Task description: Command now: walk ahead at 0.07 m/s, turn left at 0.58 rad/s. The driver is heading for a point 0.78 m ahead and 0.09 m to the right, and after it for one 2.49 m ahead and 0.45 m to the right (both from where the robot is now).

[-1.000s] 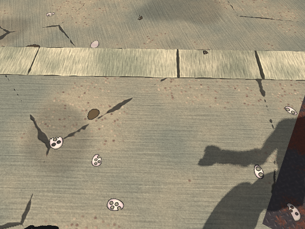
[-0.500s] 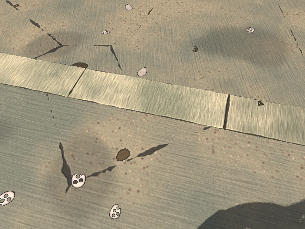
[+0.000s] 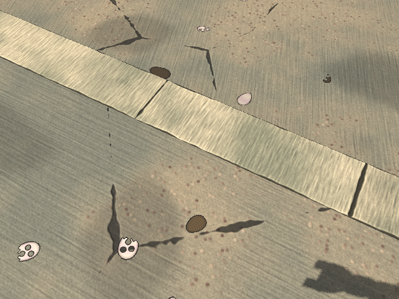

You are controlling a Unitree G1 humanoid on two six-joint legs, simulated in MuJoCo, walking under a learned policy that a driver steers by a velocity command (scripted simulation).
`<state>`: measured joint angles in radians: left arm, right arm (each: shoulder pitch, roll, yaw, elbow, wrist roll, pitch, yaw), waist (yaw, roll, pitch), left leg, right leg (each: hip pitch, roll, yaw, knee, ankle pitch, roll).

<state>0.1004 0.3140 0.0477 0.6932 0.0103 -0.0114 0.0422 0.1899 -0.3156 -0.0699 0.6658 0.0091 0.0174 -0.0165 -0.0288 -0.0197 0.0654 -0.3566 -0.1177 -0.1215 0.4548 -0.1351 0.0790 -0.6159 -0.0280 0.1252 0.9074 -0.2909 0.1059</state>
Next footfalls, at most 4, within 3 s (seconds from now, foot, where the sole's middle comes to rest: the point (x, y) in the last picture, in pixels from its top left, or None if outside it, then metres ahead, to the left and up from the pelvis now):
0.16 right None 0.10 -0.14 -0.78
0.48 left None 0.05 0.10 -0.78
1.40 left None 0.20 0.05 -0.78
1.82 right None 0.40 -0.26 -0.78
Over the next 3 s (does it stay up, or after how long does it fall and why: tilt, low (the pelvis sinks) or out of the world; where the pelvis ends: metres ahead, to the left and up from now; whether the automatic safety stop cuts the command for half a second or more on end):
stays up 0.78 -0.12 0.00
